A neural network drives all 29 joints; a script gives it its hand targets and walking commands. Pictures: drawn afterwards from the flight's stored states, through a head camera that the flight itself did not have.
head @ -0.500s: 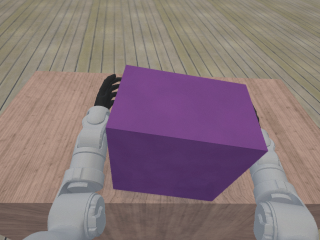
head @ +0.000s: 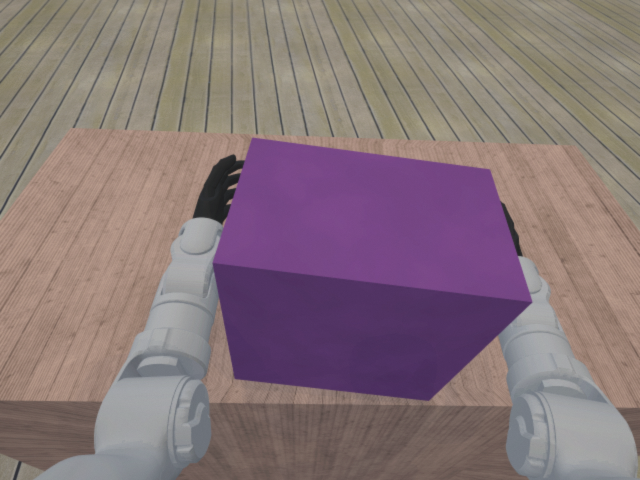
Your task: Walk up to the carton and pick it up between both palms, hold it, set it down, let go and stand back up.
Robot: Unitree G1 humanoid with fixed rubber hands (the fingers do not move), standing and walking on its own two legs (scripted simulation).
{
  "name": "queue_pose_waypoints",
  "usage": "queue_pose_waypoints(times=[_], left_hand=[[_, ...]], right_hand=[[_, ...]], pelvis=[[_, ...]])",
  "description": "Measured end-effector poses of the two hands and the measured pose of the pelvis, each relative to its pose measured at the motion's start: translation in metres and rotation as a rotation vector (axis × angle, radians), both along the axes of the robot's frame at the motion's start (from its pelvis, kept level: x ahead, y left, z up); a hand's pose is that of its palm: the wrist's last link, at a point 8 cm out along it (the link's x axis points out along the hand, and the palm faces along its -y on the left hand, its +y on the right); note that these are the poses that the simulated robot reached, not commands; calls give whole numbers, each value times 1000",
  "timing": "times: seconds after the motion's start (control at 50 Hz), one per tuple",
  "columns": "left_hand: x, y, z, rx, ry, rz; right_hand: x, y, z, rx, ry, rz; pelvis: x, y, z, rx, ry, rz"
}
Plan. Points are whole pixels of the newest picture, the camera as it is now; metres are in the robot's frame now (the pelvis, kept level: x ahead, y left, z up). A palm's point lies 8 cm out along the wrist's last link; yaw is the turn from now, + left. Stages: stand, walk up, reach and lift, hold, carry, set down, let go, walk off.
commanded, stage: set down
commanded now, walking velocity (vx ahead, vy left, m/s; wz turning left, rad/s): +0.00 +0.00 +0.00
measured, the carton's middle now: (350, 284) +0.35 -0.03 +0.05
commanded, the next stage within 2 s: none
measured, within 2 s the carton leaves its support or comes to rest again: rests again in 0.90 s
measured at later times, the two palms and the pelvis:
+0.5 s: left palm (210, 231) +0.40 +0.16 +0.10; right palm (495, 267) +0.37 -0.22 +0.08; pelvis -0.01 +0.00 +0.00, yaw -1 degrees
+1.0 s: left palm (212, 239) +0.40 +0.16 +0.08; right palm (490, 268) +0.37 -0.22 +0.07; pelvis +0.00 +0.00 +0.00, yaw -1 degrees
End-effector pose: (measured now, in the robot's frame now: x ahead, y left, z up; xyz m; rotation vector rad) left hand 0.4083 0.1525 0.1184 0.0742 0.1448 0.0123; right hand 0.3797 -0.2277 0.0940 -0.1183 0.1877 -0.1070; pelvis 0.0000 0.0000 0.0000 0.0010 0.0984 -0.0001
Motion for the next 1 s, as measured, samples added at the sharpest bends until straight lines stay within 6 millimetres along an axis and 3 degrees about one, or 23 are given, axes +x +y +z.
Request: queue_pose_waypoints(times=[0.6, 1.0], left_hand=[[-14, 4, -23, 33, 32, 5], [-8, 5, -37, 39, 22, 4]], right_hand=[[-13, 4, -22, 6, 29, 4], [-7, 5, -28, 17, 18, 0]], pelvis=[[-13, 2, -1, -4, 29, -9], [-3, 4, -1, -7, 56, -12]])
